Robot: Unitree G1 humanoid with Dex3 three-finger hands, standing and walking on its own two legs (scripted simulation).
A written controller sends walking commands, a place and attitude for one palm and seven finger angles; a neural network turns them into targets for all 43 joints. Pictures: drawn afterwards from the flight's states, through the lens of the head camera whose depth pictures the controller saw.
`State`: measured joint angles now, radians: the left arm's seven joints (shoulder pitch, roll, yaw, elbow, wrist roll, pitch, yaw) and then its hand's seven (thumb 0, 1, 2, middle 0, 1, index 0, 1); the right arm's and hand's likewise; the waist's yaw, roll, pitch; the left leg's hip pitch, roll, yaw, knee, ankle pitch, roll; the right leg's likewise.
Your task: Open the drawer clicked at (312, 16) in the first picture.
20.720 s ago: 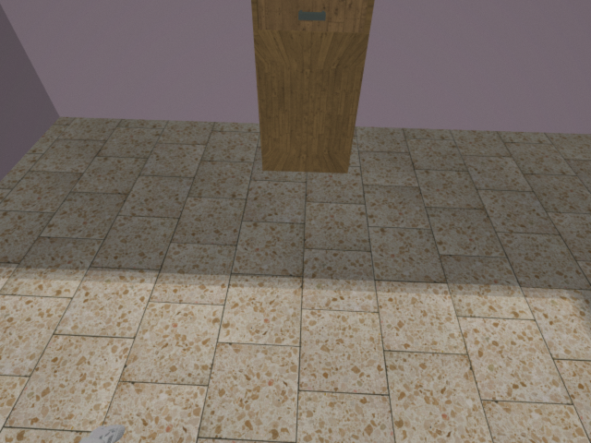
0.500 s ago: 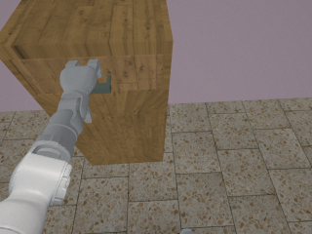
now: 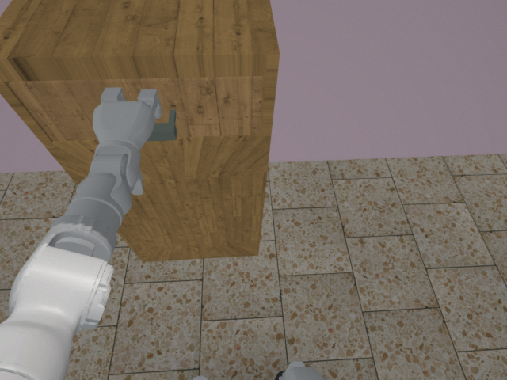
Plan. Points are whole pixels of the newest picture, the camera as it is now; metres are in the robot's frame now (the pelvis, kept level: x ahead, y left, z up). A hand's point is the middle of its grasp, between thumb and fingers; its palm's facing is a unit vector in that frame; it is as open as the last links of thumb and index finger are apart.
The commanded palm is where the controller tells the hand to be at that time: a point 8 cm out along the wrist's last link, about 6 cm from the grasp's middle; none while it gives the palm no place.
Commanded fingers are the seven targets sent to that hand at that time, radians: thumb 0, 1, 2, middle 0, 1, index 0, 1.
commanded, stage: lower the fingers behind the handle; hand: left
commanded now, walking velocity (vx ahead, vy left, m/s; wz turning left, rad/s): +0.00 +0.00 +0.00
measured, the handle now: (147, 124) +0.55 +0.17 +0.05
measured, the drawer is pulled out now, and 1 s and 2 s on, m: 0.00 0.00 0.00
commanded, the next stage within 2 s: lift the fingers back up to retry in 0.24 s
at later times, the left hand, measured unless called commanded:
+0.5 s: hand (134, 143) +0.49 +0.18 +0.06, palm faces -0.02 +0.01 -1.00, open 13.8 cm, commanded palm +0.47 +0.19 +0.11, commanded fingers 0.00 -0.50 0.30 -0.30 -1.20 -0.30 -1.20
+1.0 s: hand (118, 115) +0.50 +0.19 +0.12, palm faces +0.06 -0.02 -1.00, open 13.7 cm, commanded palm +0.47 +0.19 +0.17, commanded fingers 0.00 -0.50 0.30 -0.30 -1.20 -0.30 -1.20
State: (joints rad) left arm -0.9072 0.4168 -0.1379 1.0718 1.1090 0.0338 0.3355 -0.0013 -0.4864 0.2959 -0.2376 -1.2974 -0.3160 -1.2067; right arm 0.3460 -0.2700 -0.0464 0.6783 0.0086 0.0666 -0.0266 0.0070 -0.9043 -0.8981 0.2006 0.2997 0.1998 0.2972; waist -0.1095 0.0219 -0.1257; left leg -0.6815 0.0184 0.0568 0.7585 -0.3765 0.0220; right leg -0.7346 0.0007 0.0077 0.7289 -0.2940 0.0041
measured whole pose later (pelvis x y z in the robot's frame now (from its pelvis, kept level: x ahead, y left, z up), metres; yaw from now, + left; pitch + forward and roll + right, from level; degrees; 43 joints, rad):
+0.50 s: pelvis +0.00 +0.00 +0.00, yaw +0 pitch +17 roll +0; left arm -0.87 0.43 -0.11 1.04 1.08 0.01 0.29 0.00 -0.49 0.30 -0.23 -1.25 -0.32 -1.20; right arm 0.35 -0.25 -0.04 0.68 0.01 0.07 -0.03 0.01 -0.90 -0.90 0.20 0.30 0.20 0.30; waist -0.11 0.04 -0.13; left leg -0.65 0.02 0.06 0.74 -0.37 0.02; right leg -0.71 0.01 0.01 0.71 -0.29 0.00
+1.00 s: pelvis +0.03 +0.00 +0.02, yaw +1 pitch +12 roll +0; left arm -0.77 0.42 -0.11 0.83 1.04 0.03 0.20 0.00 -0.49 0.30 -0.35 -1.21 -0.34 -1.21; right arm 0.30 -0.25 -0.05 0.69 0.01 0.09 -0.02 0.01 -0.90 -0.90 0.20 0.30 0.20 0.30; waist -0.06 0.07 -0.12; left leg -0.45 0.01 0.05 0.60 -0.36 0.02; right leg -0.51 0.00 0.00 0.58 -0.29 0.00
